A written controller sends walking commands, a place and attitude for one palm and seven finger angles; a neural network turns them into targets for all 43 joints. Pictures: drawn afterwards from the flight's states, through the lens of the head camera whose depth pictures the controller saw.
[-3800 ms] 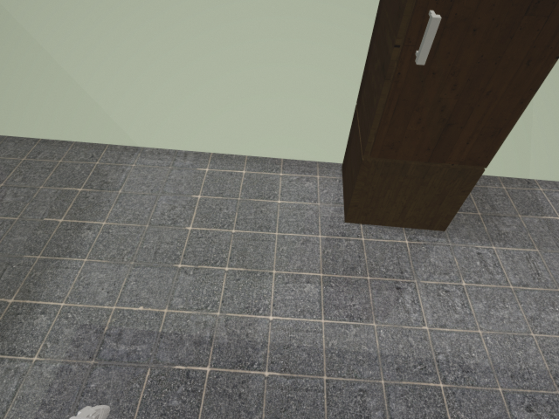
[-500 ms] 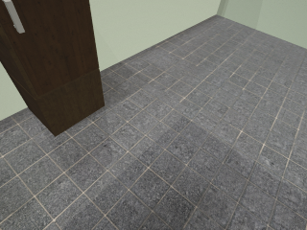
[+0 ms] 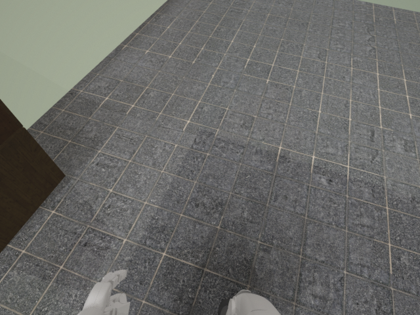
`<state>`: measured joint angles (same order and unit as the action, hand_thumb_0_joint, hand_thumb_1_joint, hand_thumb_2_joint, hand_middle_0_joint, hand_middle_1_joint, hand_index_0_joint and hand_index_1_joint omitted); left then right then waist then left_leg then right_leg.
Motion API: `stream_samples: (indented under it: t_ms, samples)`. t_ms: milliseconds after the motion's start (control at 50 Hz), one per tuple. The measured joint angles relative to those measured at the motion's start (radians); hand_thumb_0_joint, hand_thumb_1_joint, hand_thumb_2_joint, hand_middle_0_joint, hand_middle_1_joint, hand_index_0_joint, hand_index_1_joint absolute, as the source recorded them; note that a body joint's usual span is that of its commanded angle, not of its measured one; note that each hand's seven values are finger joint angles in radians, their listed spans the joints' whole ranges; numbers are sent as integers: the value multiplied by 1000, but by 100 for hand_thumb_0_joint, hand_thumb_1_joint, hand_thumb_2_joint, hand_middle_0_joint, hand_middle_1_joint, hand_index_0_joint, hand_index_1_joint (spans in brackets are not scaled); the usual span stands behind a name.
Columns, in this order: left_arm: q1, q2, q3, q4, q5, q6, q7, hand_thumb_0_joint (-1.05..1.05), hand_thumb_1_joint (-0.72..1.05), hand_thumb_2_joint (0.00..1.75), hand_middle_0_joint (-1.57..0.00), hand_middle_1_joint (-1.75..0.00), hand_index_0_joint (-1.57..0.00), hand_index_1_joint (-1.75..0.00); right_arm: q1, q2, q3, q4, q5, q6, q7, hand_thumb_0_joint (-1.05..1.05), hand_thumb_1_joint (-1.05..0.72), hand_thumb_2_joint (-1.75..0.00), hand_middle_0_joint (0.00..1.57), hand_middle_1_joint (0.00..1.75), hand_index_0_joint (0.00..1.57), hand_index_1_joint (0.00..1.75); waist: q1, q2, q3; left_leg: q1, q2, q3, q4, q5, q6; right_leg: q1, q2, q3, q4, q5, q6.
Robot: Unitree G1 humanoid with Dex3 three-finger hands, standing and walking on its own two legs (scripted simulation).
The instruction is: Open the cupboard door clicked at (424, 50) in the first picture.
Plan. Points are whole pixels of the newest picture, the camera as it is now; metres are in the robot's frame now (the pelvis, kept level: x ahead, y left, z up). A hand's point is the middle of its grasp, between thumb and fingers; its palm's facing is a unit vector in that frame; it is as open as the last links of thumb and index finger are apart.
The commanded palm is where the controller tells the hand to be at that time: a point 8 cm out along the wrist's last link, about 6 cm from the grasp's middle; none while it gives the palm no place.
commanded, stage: walk to a spot facing it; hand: left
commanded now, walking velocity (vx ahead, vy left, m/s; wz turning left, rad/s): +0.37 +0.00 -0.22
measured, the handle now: out of the picture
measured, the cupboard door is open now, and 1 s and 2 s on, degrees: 0 0 0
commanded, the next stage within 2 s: turn to face it in 0.56 s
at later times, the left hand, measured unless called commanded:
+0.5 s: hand (105, 277) +0.21 +0.24 -0.16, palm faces -0.05 -0.99 -0.15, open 7.4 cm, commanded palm none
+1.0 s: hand (165, 161) +0.51 +0.13 -0.14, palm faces -0.21 -0.96 -0.17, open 7.4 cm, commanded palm none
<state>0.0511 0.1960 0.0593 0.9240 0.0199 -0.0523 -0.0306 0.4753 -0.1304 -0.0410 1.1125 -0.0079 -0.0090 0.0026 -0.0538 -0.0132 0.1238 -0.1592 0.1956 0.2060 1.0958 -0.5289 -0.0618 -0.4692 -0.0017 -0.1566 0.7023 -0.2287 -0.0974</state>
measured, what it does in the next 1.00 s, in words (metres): walks ahead: left foot, then right foot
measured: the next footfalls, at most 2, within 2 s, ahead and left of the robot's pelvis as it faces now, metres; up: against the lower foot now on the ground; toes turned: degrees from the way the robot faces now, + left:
left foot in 0.38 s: +0.30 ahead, +0.14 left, +0.00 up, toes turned +4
right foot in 0.84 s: +0.39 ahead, -0.14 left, +0.00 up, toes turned -23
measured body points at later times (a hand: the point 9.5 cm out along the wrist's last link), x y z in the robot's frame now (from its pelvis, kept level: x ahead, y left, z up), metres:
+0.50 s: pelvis +0.22 +0.05 +0.02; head +0.23 +0.08 +0.47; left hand +0.21 +0.29 -0.15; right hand +0.30 -0.19 -0.10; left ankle +0.26 +0.14 -0.71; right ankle +0.12 -0.06 -0.63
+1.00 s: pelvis +0.34 +0.00 +0.02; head +0.37 -0.01 +0.47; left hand +0.52 +0.18 -0.12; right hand +0.25 -0.20 -0.14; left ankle +0.31 +0.13 -0.65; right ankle +0.35 -0.12 -0.71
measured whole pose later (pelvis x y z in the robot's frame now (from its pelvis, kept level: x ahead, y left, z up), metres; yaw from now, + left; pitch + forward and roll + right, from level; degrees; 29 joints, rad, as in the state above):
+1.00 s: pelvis +0.34 +0.00 +0.02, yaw -10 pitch +0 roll +0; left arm 0.06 0.13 0.02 0.98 0.02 -0.03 0.03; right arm 0.34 -0.13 -0.05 1.09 -0.01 0.05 0.00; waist -0.06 0.01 0.07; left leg -0.40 0.10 0.08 1.07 -0.54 -0.05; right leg -0.31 -0.11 -0.21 0.58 -0.25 0.00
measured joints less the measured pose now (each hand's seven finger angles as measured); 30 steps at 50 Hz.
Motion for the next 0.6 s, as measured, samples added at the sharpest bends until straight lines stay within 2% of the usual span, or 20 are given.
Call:
stream_samples:
  t_ms: [20,60,120,180,260,360,380,400,440,480,500,540,600]
  samples:
    - [11,1,-2,4,-4,-1,6,1,91,90,-20,-30,-20,-30,-30,-4,-3,-8,0,3,-2,1,-90,-89,20,30,20,30,0,-3,2,-75,-17,-55,125,29,7,24,7,5,-7,-20,-1]
    - [42,-2,-5,23,-7,-1,19,0,91,90,-20,-30,-20,-30,-96,-16,-8,-35,-6,3,-4,1,-91,-89,20,29,20,30,5,0,-8,-203,-26,-109,225,102,15,81,25,17,-64,-22,11]
    - [100,-7,0,60,-6,-4,37,0,92,90,-20,-30,-21,-30,-193,-34,-13,-94,-16,-3,-5,1,-91,-89,20,29,19,30,11,10,-41,-343,-15,-133,146,169,13,153,46,41,-160,-4,11]
    - [150,5,3,90,-1,-4,40,0,94,90,-20,-30,-21,-30,-267,-43,-16,-145,-20,-10,2,0,-91,-90,20,29,19,30,26,20,-75,-415,-9,-137,-3,235,7,210,58,62,-223,-5,16]
    - [207,13,-4,116,1,-6,35,0,93,90,-20,-30,-21,-30,-331,-48,-15,-176,-20,-14,18,0,-91,-90,20,29,19,30,58,24,-101,-414,-22,-131,-216,300,7,284,62,80,-266,-34,33]
    - [276,11,-9,136,0,-4,33,0,92,90,-20,-30,-20,-30,-364,-48,-8,-182,-18,-22,29,0,-91,-90,20,29,19,30,103,10,-109,-295,-72,-105,-445,315,23,366,48,100,-254,-116,68]
    - [293,9,-8,139,-2,-1,33,0,92,90,-20,-30,-20,-30,-364,-49,-4,-184,-19,-30,28,0,-91,-90,20,29,19,30,109,7,-111,-252,-84,-94,-501,323,28,370,43,108,-224,-146,79]
    - [305,9,-6,145,-5,4,31,1,91,90,-20,-30,-20,-30,-368,-45,-2,-183,-22,-41,25,0,-91,-90,20,29,19,30,110,-6,-106,-234,-95,-80,-509,350,48,353,31,122,-157,-179,80]
    - [309,8,-2,160,-7,21,28,1,91,90,-20,-30,-20,-30,-369,-34,7,-184,-27,-54,18,0,-91,-90,20,29,19,30,112,-27,-90,-214,-101,-44,-465,299,86,259,14,141,111,-247,74]
    - [305,5,3,170,-3,35,22,1,91,90,-20,-30,-20,-30,-348,-24,13,-182,-25,-59,9,0,-91,-89,20,29,20,30,104,-29,-85,-170,-98,-15,-480,259,101,151,2,136,350,-226,74]
    - [298,4,7,170,0,41,17,1,91,90,-20,-30,-20,-30,-331,-17,15,-177,-24,-60,4,0,-91,-89,20,29,20,30,99,-30,-83,-143,-98,-4,-506,259,97,104,-9,129,422,-195,77]
    - [279,5,14,155,5,50,11,1,91,90,-20,-30,-20,-30,-293,-6,16,-157,-21,-60,-5,0,-91,-89,20,29,20,30,95,-32,-79,-93,-98,20,-561,263,94,21,-36,118,492,-131,89]
    - [248,1,27,122,8,64,9,1,91,90,-19,-30,-20,-30,-246,-20,-11,-134,-10,-61,-28,-2,-94,-89,20,30,20,30,85,-32,-76,-35,-97,59,-624,261,94,-76,-70,112,499,-60,113]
